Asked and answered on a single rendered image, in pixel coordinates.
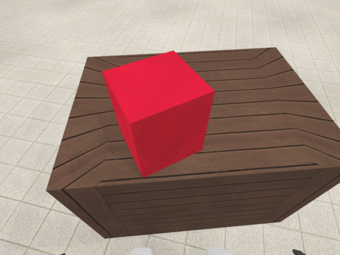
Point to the pedestal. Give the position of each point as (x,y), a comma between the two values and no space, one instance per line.
(270,149)

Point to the carton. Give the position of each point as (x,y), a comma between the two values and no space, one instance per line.
(162,107)

